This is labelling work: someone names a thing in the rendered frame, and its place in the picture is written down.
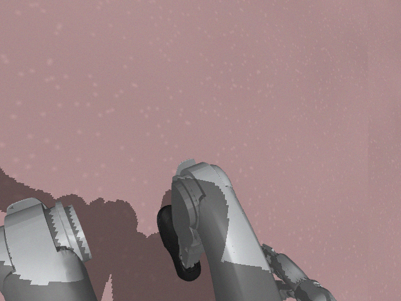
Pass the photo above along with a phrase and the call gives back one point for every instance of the right robot hand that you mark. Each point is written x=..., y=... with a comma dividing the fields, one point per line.
x=285, y=269

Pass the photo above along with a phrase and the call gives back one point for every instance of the right robot foot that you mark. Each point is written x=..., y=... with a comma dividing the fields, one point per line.
x=170, y=241

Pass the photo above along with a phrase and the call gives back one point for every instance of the right robot arm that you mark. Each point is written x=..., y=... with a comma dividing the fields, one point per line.
x=311, y=290

